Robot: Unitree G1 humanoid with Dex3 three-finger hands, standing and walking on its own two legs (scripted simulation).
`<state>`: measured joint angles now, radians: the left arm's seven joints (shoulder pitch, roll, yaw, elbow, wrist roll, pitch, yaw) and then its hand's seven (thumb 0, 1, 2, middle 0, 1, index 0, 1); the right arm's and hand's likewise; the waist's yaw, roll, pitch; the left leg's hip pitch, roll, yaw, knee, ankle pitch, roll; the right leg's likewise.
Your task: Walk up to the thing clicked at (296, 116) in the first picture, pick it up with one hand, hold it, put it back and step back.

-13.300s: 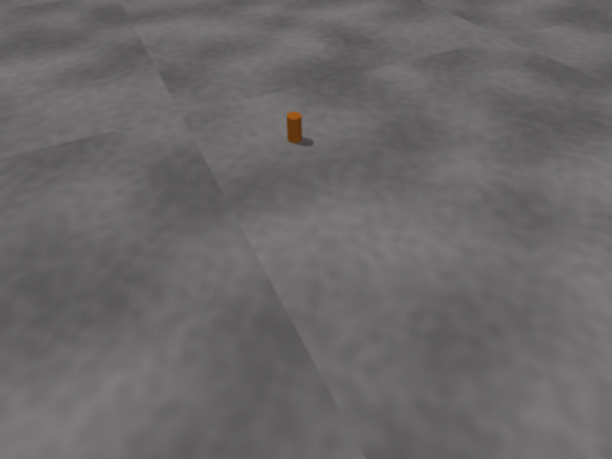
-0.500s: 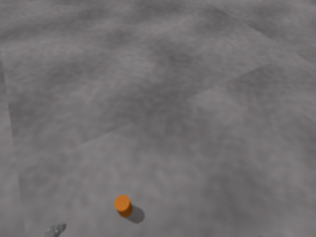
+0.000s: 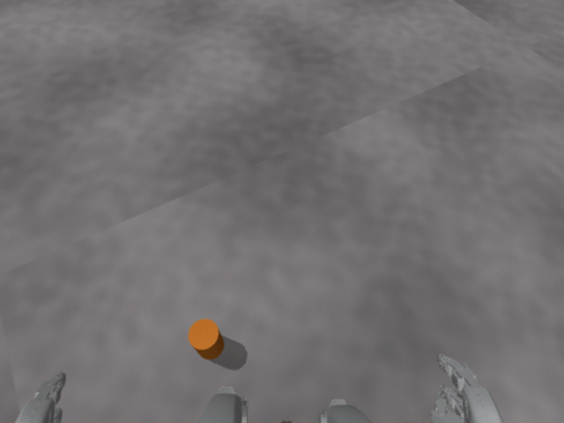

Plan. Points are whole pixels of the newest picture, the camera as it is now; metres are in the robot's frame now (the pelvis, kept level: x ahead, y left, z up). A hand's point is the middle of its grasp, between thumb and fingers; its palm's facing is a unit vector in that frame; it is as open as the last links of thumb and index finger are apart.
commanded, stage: go down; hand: left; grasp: from the side
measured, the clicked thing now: (207, 340) +0.38 +0.21 -0.61
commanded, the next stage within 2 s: none
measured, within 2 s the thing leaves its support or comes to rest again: neither
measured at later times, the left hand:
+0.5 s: hand (77, 405) +0.19 +0.34 -0.19, palm faces +0.17 -0.95 -0.24, open 17.6 cm
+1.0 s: hand (84, 361) +0.26 +0.37 -0.25, palm faces +0.20 -0.96 -0.17, open 17.3 cm
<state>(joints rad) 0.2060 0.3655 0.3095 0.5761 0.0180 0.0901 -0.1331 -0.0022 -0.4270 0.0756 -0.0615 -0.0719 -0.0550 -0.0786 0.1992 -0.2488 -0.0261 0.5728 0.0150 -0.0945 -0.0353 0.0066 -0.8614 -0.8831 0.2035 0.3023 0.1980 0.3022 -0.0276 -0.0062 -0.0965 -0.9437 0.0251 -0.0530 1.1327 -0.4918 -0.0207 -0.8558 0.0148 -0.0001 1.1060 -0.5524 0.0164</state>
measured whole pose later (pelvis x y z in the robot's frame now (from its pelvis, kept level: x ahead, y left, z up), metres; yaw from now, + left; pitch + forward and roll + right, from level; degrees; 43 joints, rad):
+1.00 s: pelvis -0.07 -0.01 -0.22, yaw -5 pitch +33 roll -5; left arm -0.30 0.69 0.74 0.92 -0.18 -0.36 -0.56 -0.01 -0.52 0.08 -0.06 -0.10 -0.05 -0.10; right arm 0.09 -0.32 0.04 0.66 -0.03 -0.17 -0.03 0.01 -0.88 -0.89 0.21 0.30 0.20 0.30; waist -0.02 -0.03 -0.15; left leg -1.90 0.03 -0.13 1.96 -0.64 -0.05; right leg -1.79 0.06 -0.05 1.94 -0.73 0.01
